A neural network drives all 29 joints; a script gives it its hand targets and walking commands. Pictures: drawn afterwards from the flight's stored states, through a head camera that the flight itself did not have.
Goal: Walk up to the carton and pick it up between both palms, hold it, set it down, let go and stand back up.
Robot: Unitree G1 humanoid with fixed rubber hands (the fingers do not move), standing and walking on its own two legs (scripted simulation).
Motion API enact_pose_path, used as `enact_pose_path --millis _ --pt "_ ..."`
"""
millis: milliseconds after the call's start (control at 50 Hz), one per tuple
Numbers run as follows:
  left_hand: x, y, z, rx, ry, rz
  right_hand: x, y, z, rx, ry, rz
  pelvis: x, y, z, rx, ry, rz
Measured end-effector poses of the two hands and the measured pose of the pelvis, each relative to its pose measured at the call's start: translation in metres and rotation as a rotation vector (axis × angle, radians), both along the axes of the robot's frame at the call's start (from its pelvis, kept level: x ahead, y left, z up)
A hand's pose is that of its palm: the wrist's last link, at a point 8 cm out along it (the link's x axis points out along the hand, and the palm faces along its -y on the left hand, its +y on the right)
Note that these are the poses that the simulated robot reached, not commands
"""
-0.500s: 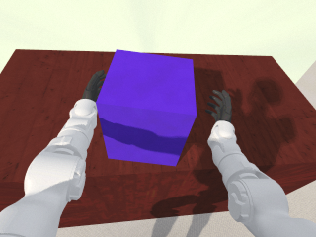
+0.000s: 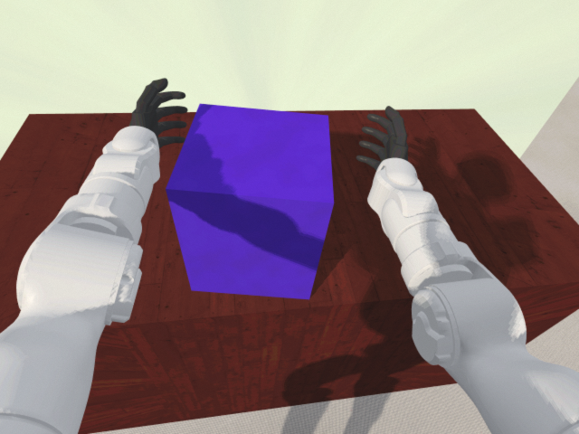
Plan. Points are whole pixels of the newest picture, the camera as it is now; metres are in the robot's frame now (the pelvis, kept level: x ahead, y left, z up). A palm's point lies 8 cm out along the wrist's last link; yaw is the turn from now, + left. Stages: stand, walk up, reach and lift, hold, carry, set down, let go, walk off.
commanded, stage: set down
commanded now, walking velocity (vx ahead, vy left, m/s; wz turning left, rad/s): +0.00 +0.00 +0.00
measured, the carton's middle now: (257, 206) +0.46 -0.04 +0.04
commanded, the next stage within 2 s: none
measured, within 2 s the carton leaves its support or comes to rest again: neither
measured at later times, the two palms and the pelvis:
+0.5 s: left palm (146, 103) +0.49 +0.09 +0.23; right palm (393, 143) +0.41 -0.22 +0.19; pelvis +0.01 -0.03 +0.01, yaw +0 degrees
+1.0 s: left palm (107, 191) +0.42 +0.16 +0.15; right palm (400, 208) +0.33 -0.22 +0.13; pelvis +0.02 -0.01 +0.01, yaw -1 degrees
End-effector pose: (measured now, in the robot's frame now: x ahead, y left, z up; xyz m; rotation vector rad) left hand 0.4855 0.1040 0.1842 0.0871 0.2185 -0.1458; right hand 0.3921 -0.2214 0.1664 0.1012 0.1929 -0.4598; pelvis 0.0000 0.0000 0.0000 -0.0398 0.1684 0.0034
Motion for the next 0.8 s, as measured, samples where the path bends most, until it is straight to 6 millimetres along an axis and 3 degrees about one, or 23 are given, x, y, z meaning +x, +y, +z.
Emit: enact_pose_path --millis 320,560,800 --pt "0.006 -0.012 0.045 -0.037 -0.028 0.021 0.006 -0.002 0.019 0.027 0.033 0.013 0.001 -0.022 0.005 0.012 -0.026 0.002" --pt "0.006 -0.006 0.042 -0.05 -0.021 0.008 0.012 -0.001 0.029 0.047 -0.038 0.041 0.014 -0.028 0.01 0.015 -0.088 -0.009" --pt "-0.02 0.026 0.015 0.01 0.014 -0.004 -0.013 0.0 0.001 0.074 -0.012 0.059 0.022 -0.023 0.013 0.008 -0.217 -0.011"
